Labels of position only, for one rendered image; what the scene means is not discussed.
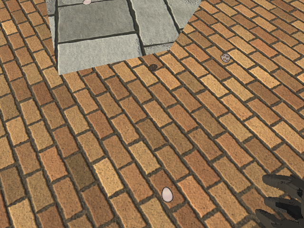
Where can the robot right hand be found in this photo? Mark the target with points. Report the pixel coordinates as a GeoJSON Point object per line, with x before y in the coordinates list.
{"type": "Point", "coordinates": [294, 209]}

